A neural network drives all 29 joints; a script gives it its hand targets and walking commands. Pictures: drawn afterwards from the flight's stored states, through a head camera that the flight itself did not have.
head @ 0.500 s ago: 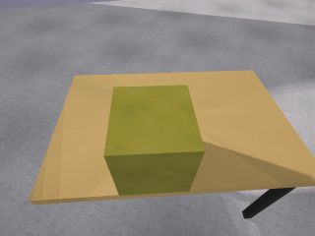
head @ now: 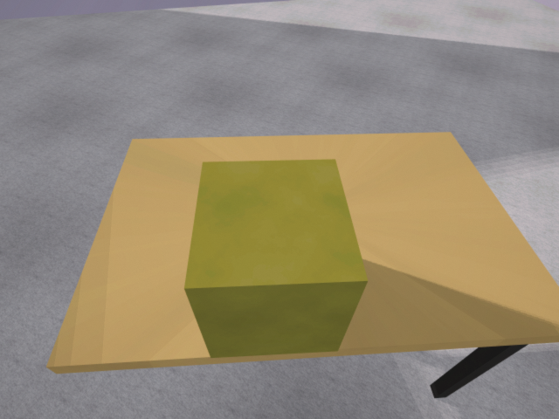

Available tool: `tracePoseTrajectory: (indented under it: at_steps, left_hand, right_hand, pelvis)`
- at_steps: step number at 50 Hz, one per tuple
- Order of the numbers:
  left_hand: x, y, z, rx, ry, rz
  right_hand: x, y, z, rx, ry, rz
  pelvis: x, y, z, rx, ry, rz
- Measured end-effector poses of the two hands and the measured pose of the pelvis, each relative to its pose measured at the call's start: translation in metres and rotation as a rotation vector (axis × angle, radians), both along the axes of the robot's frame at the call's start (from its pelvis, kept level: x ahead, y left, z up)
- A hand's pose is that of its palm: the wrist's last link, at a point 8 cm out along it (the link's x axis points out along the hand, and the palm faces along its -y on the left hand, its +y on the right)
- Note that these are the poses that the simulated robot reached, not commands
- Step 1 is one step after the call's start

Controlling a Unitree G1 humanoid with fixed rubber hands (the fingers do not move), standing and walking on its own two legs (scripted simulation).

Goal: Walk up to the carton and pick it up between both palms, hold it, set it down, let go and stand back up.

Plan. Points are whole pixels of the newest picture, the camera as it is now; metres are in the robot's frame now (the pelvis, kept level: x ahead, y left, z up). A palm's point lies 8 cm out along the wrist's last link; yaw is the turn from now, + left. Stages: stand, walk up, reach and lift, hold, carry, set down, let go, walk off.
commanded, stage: walk up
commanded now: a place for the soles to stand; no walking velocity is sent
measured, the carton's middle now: (272, 259) +0.39 +0.00 -0.03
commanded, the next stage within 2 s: reach and lift in 0.44 s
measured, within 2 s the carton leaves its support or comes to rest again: neither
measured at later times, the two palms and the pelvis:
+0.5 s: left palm out of the picture +0.01 +0.23 -0.14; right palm out of the picture +0.01 -0.23 -0.14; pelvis +0.01 +0.00 +0.00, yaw +1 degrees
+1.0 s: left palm out of the picture +0.09 +0.23 -0.13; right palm out of the picture +0.11 -0.24 -0.12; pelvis -0.03 -0.02 -0.01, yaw +0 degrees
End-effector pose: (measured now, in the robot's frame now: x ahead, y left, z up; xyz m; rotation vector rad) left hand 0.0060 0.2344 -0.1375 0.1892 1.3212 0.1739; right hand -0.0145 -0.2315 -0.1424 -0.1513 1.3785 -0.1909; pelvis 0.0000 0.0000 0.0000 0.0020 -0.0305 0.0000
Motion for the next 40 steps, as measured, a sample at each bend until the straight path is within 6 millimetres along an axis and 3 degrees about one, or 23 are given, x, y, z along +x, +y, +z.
tracePoseTrajectory:
  at_steps: [26,28,31,35,37,40]
  left_hand:
    - [0.010,0.001,-0.008,-0.025,0.045,0.032]
    - [0.031,0.010,-0.017,-0.017,0.112,0.027]
    - [0.089,0.022,-0.021,0.012,0.069,0.007]
    - [0.168,0.019,0.010,0.015,-0.159,-0.019]
    - [0.186,0.008,0.030,-0.007,-0.243,-0.041]
    - [0.173,-0.008,0.048,-0.035,-0.227,-0.073]
  right_hand:
    - [0.029,-0.002,-0.001,-0.012,-0.028,0.038]
    - [0.052,-0.006,-0.008,-0.007,-0.044,0.053]
    - [0.109,-0.012,-0.008,-0.015,-0.145,0.093]
    - [0.179,-0.010,0.014,0.000,-0.349,0.128]
    - [0.195,-0.005,0.027,0.032,-0.427,0.114]
    - [0.194,-0.001,0.044,0.075,-0.493,0.067]
  pelvis:
    - [0.002,0.001,-0.004,-0.002,0.029,0.017]
    - [-0.011,-0.001,-0.014,0.000,0.049,0.030]
    - [-0.029,-0.005,-0.026,0.006,0.067,0.030]
    - [-0.037,-0.007,-0.032,-0.007,0.088,0.025]
    - [-0.035,-0.007,-0.030,-0.018,0.065,0.024]
    - [-0.025,-0.008,-0.019,-0.027,0.016,0.012]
